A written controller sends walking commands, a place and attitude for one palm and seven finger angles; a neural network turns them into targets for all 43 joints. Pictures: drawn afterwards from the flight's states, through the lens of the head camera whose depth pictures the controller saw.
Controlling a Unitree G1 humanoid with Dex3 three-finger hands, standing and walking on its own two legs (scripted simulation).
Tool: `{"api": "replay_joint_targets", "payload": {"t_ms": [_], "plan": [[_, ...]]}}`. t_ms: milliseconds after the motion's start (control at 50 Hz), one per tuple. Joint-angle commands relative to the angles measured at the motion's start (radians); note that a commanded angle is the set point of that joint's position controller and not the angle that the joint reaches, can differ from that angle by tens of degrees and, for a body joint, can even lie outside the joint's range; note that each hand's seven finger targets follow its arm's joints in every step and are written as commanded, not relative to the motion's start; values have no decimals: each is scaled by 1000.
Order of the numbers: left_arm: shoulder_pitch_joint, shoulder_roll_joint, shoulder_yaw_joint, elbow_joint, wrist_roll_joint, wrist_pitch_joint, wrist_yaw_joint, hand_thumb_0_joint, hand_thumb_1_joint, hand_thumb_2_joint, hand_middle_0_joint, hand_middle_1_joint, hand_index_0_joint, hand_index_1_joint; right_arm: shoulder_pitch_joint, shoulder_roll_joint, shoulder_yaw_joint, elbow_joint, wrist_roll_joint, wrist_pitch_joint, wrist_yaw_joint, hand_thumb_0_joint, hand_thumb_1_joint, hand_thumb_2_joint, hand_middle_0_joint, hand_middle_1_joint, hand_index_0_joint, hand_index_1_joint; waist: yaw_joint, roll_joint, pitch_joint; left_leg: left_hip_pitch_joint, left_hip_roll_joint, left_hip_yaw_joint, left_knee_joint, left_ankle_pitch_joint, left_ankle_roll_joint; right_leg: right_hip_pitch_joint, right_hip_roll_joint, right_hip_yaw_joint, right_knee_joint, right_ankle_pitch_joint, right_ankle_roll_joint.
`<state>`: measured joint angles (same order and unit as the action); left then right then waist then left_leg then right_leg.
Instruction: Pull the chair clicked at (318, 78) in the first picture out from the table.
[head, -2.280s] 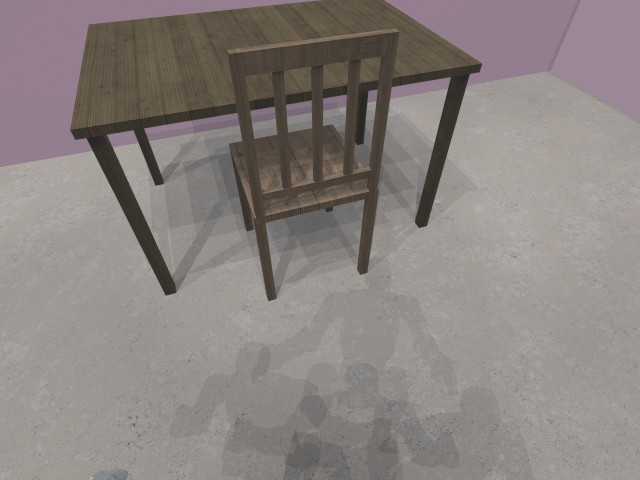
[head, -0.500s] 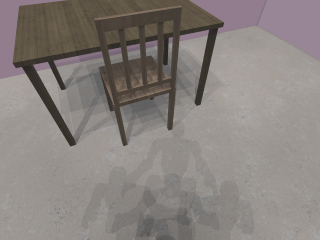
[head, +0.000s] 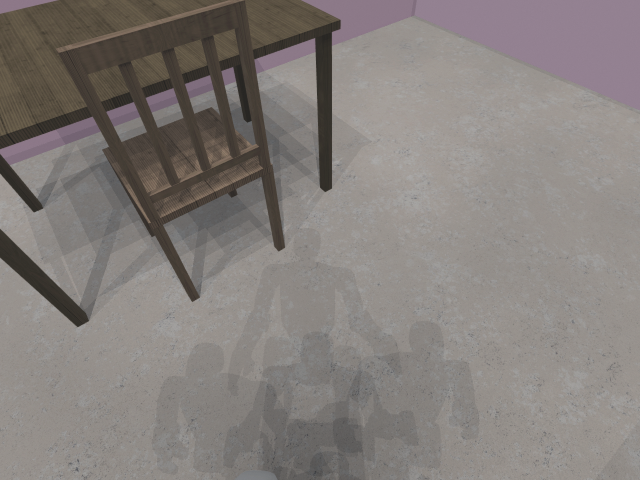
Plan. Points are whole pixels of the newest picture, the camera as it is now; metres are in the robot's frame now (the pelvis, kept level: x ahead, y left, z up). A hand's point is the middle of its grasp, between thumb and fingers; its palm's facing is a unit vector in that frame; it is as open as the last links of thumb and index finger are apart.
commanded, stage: walk to a spot facing it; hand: left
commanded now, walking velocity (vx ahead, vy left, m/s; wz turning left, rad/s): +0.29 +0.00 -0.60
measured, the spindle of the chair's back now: (189, 116) +0.90 +0.44 -0.08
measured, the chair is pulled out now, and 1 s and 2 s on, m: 0.00 0.00 0.00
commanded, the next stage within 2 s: turn to face it in 1.36 s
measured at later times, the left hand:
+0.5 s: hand (234, 399) +0.25 +0.18 -0.17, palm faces -0.33 -0.93 -0.17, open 7.4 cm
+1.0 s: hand (315, 321) +0.41 +0.06 -0.18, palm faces -0.43 -0.88 -0.18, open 7.3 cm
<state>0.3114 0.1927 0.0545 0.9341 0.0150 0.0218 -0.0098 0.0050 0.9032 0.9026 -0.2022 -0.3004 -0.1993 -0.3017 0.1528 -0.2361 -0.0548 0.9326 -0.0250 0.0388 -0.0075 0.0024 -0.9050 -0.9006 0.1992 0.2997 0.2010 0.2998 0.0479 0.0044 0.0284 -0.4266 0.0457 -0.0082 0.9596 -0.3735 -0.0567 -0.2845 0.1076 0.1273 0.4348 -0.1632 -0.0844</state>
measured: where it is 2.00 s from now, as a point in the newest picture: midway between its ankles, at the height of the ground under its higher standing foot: (436, 380)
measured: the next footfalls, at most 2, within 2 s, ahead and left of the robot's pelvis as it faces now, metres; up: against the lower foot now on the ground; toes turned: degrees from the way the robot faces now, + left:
left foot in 0.18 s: +0.04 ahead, +0.15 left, +0.00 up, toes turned -7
right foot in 0.64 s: +0.25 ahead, -0.19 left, +0.00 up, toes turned -31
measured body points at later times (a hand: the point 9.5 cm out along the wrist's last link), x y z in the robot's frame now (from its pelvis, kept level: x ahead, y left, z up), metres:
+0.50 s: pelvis +0.09 +0.01 -0.01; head +0.13 +0.03 +0.44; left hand +0.27 +0.23 -0.16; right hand -0.04 -0.20 -0.14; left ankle +0.00 +0.16 -0.74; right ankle +0.16 -0.17 -0.68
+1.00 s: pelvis +0.27 -0.09 -0.01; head +0.28 -0.07 +0.44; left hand +0.43 +0.11 -0.17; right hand +0.22 -0.33 -0.14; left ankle +0.39 -0.02 -0.73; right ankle +0.21 -0.17 -0.74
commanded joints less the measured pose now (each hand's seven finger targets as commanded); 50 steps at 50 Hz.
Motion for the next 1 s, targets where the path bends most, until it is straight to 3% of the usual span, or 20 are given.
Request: {"api": "replay_joint_targets", "payload": {"t_ms": [0, 60, 100, 120, 140, 160, 200, 240, 280, 360, 460, 540, 580, 600, 620, 700, 740, 800, 900, 980], "plan": [[58, 217, 60, -61, 11, -29, 11, 0, 900, 900, -200, -300, -200, -300, -62, -85, -24, -122, 6, -45, 0, 0, -900, -900, 200, 300, 200, 300, 21, -142, -43, -64, -16, -7, -134, -47, 9, 100, -266, 417, -236, -378, -114], [10, 234, 65, -81, 12, -25, 8, 0, 900, 900, -200, -300, -200, -300, -9, -74, -22, -124, 13, -58, -2, 0, -900, -900, 200, 300, 200, 300, -3, -155, -48, 95, -54, 1, -299, -60, 32, 3, -237, 417, -225, -355, -108], [-53, 228, 65, -97, 8, -20, 6, 0, 900, 900, -200, -300, -200, -300, 118, -77, -23, -92, 19, -71, -9, 0, -900, -900, 200, 300, 200, 300, -66, -154, -65, 355, -68, 12, -516, 35, 50, -159, -169, 359, -153, -367, -53], [-72, 194, 57, -113, 4, -19, 0, 0, 900, 900, -200, -300, -200, -300, 200, -116, -30, -68, 19, -80, -23, 0, -900, -900, 200, 300, 200, 300, -102, -68, -85, 564, -3, -34, -615, 3, 70, -308, -107, 282, -50, -390, -4], [-76, 120, 46, -133, -3, -20, -12, 0, 900, 900, -200, -300, -200, -300, 263, -214, -49, -60, 5, -85, -33, 0, -900, -900, 200, 300, 200, 300, -138, 221, -78, 677, 252, -351, -770, -266, 136, -516, 16, 117, 227, -422, 44], [-121, 130, 54, -172, 4, -35, -20, 0, 900, 900, -200, -300, -200, -300, 259, -266, -51, -76, 5, -87, -35, 0, -900, -900, 200, 300, 200, 300, -128, 256, 6, 562, 453, -520, -839, -342, 217, -583, -43, -42, 445, -385, 84], [-143, 158, 65, -150, 22, -31, -38, 0, 900, 900, -200, -300, -200, -300, 187, -188, -21, -88, -4, -90, -25, 0, -900, -900, 200, 300, 200, 300, -80, 153, 78, 309, 391, -450, -858, -346, 225, -519, -121, -47, 641, -255, 94], [-99, 131, 61, -112, 26, -21, -56, 0, 900, 900, -200, -300, -200, -300, 140, -131, -3, -87, 1, -105, -25, 0, -900, -900, 200, 300, 200, 300, -39, 119, 122, 268, 275, -205, -837, -132, 173, -504, -145, -83, 747, -103, 109], [-99, 98, 46, -108, 24, -17, -60, 0, 900, 900, -200, -300, -200, -300, 195, -108, 8, -63, 5, -120, -28, 0, -900, -900, 200, 300, 200, 300, -41, 135, 92, 344, 235, -73, -789, 110, 164, -528, -154, -109, 787, -56, 117], [-219, 66, 21, -128, 21, -14, -64, 0, 900, 900, -200, -300, -200, -300, 328, -100, 12, -2, 5, -131, -33, 0, -900, -900, 200, 300, 200, 300, -83, 127, 102, 477, 254, 23, -726, 471, 177, -594, -186, -173, 686, -37, 121], [-372, 41, 1, -144, 11, -16, -70, 0, 900, 900, -200, -300, -200, -300, 385, -96, 14, 49, -7, -123, -31, 0, -900, -900, 200, 300, 200, 300, -118, 166, 163, 436, 260, 162, -706, 609, 158, -428, -170, -254, 370, -21, 82], [-236, 83, 13, -90, 11, -28, -58, 0, 900, 900, -200, -300, -200, -300, 359, -144, -1, 67, -1, -118, -29, 0, -900, -900, 200, 300, 200, 300, -38, 174, 45, 447, 280, 241, -477, 1049, 133, -113, -82, -309, 253, -83, 11], [43, 184, 45, -3, 17, -56, -43, 0, 900, 900, -200, -300, -200, -300, 339, -137, 1, 57, 14, -114, -17, 0, -900, -900, 200, 300, 200, 300, 95, 94, -138, 195, 243, 257, -52, 822, 64, 402, -115, -241, 135, 8, -39], [145, 296, 66, 19, 10, -66, -22, 0, 900, 900, -200, -300, -200, -300, 382, -53, 15, 32, 32, -115, -8, 0, -900, -900, 200, 300, 200, 300, 107, -126, -282, -119, 92, 247, 304, -60, 19, 659, -434, 205, 69, 53, -151], [192, 359, 80, 32, -14, -58, -11, 0, 900, 900, -200, -300, -200, -300, 273, -39, 9, -16, 35, -121, -18, 0, -900, -900, 200, 300, 200, 300, 121, -141, -302, -234, 60, 111, 507, -246, 33, 620, -575, 454, -59, 171, -223], [-97, 205, 40, -32, 1, -61, 15, 0, 900, 900, -200, -300, -200, -300, 241, -42, -2, 21, 2, -91, -11, 0, -900, -900, 200, 300, 200, 300, -38, 6, -58, -124, 168, 22, 358, -23, 31, 66, -425, 166, -155, -63, -151], [-138, 173, 32, -31, 11, -67, 14, 0, 900, 900, -200, -300, -200, -300, 304, -3, 1, 46, -4, -65, -6, 0, -900, -900, 200, 300, 200, 300, -91, -45, -35, -46, 156, 58, 230, 5, 18, -80, -365, 59, -189, -77, -120], [-135, 162, 29, -13, 12, -69, 10, 0, 900, 900, -200, -300, -200, -300, 294, 15, -3, 40, -6, -58, 8, 0, -900, -900, 200, 300, 200, 300, -104, -116, -11, 0, 129, 89, 66, 88, 11, -156, -307, 29, -239, -234, -101], [-54, 162, 35, 12, 12, -73, 7, 0, 900, 900, -200, -300, -200, -300, 150, 14, -10, -11, -1, -82, 21, 0, -900, -900, 200, 300, 200, 300, -49, -102, 19, 26, 84, 96, -191, 83, 23, -60, -321, 85, -226, -271, -110], [-37, 138, 34, 15, 2, -64, 4, 0, 900, 900, -200, -300, -200, -300, 192, -9, -15, 11, 0, -104, 14, 0, -900, -900, 200, 300, 200, 300, -83, -53, 41, 279, 38, 124, -435, 109, 29, -127, -250, 45, -109, -307, -62]]}}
